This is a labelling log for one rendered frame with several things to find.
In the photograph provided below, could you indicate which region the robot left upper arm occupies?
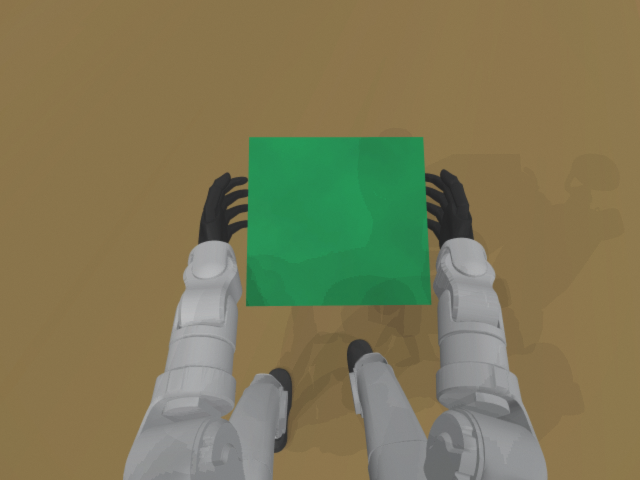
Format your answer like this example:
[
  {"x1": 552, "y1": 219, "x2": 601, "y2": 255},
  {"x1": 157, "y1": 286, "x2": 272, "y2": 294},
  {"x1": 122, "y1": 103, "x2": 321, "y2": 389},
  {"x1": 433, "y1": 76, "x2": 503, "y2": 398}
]
[{"x1": 124, "y1": 416, "x2": 245, "y2": 480}]

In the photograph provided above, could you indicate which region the robot left forearm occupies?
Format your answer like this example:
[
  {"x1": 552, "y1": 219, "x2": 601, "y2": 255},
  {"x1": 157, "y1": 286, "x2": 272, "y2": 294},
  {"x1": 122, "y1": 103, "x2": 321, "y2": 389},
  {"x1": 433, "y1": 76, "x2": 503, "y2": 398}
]
[{"x1": 123, "y1": 240, "x2": 242, "y2": 480}]

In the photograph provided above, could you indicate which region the robot right forearm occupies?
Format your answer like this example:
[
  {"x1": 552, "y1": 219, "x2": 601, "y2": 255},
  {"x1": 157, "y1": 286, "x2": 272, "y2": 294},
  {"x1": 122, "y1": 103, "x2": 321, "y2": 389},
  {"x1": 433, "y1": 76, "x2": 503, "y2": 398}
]
[{"x1": 433, "y1": 238, "x2": 548, "y2": 480}]

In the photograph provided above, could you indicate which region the right robot foot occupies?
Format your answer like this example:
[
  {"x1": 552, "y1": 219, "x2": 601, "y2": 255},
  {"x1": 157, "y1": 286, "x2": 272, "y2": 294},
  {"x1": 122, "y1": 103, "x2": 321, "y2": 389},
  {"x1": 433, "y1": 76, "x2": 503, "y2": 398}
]
[{"x1": 347, "y1": 339, "x2": 373, "y2": 415}]

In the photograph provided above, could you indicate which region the robot right upper arm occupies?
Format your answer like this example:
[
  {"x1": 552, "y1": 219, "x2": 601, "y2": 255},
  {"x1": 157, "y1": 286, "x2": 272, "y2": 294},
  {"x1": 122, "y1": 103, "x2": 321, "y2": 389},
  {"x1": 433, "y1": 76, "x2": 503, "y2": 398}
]
[{"x1": 423, "y1": 408, "x2": 547, "y2": 480}]

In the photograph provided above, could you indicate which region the carton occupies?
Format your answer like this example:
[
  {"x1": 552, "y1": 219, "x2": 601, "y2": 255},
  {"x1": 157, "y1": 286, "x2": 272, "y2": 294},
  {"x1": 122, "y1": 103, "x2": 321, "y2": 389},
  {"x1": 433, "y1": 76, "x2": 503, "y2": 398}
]
[{"x1": 246, "y1": 137, "x2": 431, "y2": 306}]

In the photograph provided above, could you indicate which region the robot right hand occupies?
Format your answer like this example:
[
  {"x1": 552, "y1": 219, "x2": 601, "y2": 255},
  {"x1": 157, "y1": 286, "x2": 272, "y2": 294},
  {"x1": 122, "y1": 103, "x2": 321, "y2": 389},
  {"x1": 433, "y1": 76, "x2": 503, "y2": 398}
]
[{"x1": 425, "y1": 169, "x2": 474, "y2": 249}]

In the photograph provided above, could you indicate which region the robot left thigh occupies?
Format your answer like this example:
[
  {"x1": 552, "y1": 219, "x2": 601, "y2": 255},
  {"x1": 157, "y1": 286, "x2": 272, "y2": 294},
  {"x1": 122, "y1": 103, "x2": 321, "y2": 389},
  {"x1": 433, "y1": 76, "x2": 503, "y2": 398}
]
[{"x1": 229, "y1": 383, "x2": 288, "y2": 480}]

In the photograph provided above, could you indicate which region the robot left hand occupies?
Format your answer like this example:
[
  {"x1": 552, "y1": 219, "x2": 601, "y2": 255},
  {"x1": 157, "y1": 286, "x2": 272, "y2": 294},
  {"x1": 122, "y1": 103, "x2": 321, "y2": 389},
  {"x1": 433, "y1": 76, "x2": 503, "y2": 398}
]
[{"x1": 198, "y1": 172, "x2": 248, "y2": 244}]

